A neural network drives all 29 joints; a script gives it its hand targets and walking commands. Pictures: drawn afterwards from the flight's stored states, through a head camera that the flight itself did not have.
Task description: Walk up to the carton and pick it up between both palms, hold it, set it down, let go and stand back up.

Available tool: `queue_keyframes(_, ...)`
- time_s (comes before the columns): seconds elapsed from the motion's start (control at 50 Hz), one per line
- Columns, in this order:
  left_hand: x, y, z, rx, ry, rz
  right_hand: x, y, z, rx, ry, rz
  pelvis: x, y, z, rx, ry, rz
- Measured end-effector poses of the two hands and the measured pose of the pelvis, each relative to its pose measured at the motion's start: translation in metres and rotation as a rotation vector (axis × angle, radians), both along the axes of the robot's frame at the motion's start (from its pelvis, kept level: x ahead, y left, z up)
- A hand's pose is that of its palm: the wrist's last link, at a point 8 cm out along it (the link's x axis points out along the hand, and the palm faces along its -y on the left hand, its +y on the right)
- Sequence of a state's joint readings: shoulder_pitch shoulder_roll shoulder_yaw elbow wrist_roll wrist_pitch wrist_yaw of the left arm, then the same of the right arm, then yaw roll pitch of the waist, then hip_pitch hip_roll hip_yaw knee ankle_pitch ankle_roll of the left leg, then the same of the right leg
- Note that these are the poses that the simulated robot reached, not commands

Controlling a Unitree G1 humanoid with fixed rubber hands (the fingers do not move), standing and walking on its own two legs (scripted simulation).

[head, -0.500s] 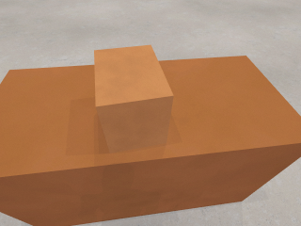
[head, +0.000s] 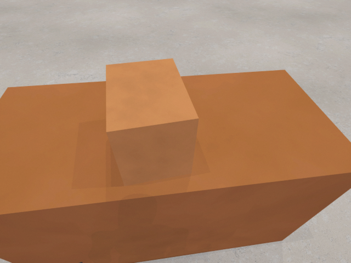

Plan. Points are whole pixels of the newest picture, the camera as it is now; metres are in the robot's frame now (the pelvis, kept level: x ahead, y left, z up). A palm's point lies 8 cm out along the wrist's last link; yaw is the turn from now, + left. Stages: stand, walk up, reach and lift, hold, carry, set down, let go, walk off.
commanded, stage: walk up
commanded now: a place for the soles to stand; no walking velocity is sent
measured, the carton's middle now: (149, 120) +0.48 +0.08 +0.06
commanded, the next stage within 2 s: reach and lift in 0.28 s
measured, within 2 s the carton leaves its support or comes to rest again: neither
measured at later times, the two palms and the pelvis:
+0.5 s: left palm out of the picture +0.15 +0.25 -0.11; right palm out of the picture +0.12 -0.26 -0.11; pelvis -0.03 +0.00 -0.02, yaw +3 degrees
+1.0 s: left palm (62, 262) +0.15 +0.25 -0.04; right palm out of the picture +0.14 -0.21 -0.05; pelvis -0.01 +0.03 +0.02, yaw +2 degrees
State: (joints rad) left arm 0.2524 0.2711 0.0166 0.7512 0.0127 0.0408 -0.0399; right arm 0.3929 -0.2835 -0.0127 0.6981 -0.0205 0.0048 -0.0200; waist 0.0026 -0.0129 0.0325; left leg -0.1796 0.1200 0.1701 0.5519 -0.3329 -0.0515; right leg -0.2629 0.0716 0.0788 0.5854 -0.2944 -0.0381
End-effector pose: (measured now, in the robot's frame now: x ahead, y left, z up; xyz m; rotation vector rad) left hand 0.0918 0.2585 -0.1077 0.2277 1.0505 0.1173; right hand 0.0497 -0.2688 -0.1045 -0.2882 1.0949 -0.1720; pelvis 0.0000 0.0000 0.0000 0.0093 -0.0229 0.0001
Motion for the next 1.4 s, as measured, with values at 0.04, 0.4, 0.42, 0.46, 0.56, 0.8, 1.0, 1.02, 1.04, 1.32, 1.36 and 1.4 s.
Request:
queue_keyframes(0.04, 0.001, -0.001, 0.0, -0.002, -0.003, 0.002, 0.0, -0.002, 0.0, -0.002, 0.001, -0.006, 0.001, -0.001, 0.0, -0.002, -0.002, -0.001)
queue_keyframes(0.4, 0.011, 0.004, -0.014, 0.025, 0.12, 0.064, 0.016, -0.003, -0.014, 0.015, -0.016, 0.027, -0.016, 0.0, -0.01, 0.004, 0.016, 0.047)
queue_keyframes(0.42, 0.02, 0.003, -0.016, 0.03, 0.124, 0.062, 0.027, -0.002, -0.016, 0.02, -0.039, 0.042, -0.021, 0.0, -0.013, 0.005, 0.011, 0.053)
queue_keyframes(0.46, 0.039, -0.001, -0.014, 0.024, 0.102, 0.041, 0.052, 0.002, -0.015, 0.024, -0.106, 0.059, -0.029, 0.001, -0.017, 0.001, 0.001, 0.052)
queue_keyframes(0.56, 0.068, -0.017, 0.009, -0.014, -0.033, -0.007, 0.088, 0.016, 0.005, 0.058, -0.253, 0.068, -0.031, 0.004, -0.012, 0.007, -0.026, 0.05)
queue_keyframes(0.8, 0.049, -0.008, 0.04, -0.017, -0.12, 0.057, 0.084, 0.041, 0.046, 0.073, -0.33, 0.08, -0.013, 0.015, 0.011, -0.001, -0.07, 0.052)
queue_keyframes(1.0, 0.062, -0.01, 0.065, -0.024, -0.263, 0.064, 0.086, 0.063, 0.054, 0.148, -0.375, 0.092, -0.011, 0.027, 0.017, -0.004, -0.053, 0.034)
queue_keyframes(1.02, 0.063, -0.011, 0.067, -0.028, -0.274, 0.067, 0.087, 0.064, 0.056, 0.152, -0.383, 0.095, -0.01, 0.028, 0.017, -0.004, -0.051, 0.033)
queue_keyframes(1.04, 0.064, -0.013, 0.068, -0.033, -0.284, 0.07, 0.088, 0.064, 0.058, 0.154, -0.393, 0.098, -0.01, 0.029, 0.017, -0.004, -0.049, 0.032)
queue_keyframes(1.32, 0.07, -0.019, 0.087, -0.062, -0.444, 0.138, 0.121, 0.072, 0.093, 0.181, -0.535, 0.131, 0.002, 0.023, 0.019, -0.009, -0.024, 0.04)
queue_keyframes(1.36, 0.073, -0.019, 0.091, -0.064, -0.467, 0.142, 0.126, 0.076, 0.097, 0.197, -0.554, 0.13, 0.004, 0.022, 0.02, -0.01, -0.024, 0.043)
queue_keyframes(1.4, 0.075, -0.02, 0.097, -0.065, -0.494, 0.144, 0.13, 0.08, 0.1, 0.214, -0.575, 0.128, 0.005, 0.022, 0.02, -0.011, -0.023, 0.045)
